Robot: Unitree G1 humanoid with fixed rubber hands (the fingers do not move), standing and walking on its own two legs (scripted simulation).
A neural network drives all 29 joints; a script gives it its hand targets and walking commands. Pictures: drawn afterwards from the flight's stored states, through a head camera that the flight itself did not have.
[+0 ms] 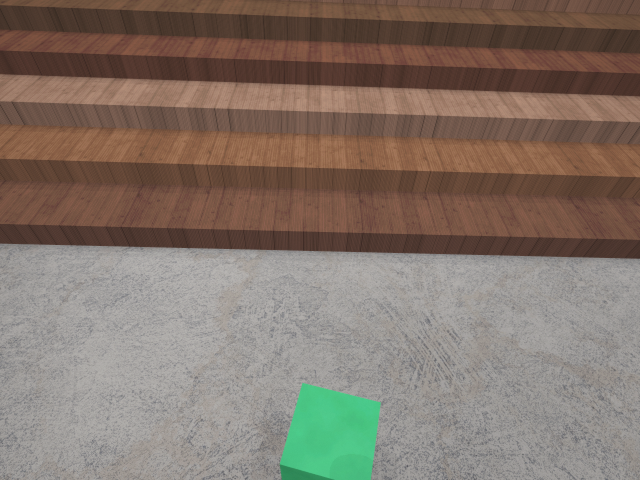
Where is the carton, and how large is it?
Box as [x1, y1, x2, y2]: [280, 383, 380, 479]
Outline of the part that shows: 302,383 280,461 282,479 370,479 380,402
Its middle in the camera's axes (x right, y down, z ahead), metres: +0.03 +0.55 +1.04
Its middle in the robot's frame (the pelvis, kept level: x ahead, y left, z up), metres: +0.38 -0.04 -0.66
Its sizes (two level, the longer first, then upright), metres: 0.210 0.200 0.250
